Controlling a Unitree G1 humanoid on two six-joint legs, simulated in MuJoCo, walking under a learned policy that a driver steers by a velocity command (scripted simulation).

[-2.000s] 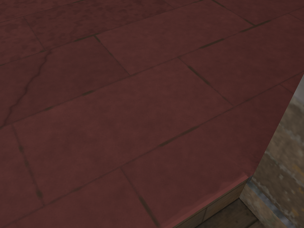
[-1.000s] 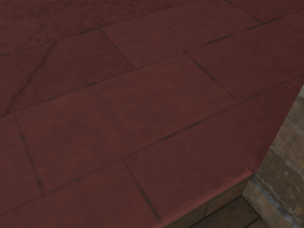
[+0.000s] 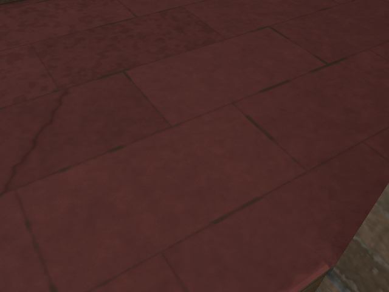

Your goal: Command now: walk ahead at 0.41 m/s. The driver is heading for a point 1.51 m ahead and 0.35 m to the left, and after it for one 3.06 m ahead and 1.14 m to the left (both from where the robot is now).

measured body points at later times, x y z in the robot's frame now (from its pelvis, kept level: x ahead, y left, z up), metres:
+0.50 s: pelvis +0.28 -0.04 +0.10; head +0.30 -0.04 +0.55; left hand +0.22 +0.19 -0.05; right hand +0.48 -0.24 +0.01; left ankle +0.30 +0.11 -0.34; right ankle +0.20 -0.17 -0.64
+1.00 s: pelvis +0.55 +0.01 +0.26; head +0.56 +0.04 +0.71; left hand +0.76 +0.20 +0.17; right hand +0.51 -0.19 +0.12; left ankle +0.50 +0.09 -0.48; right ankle +0.72 -0.14 -0.37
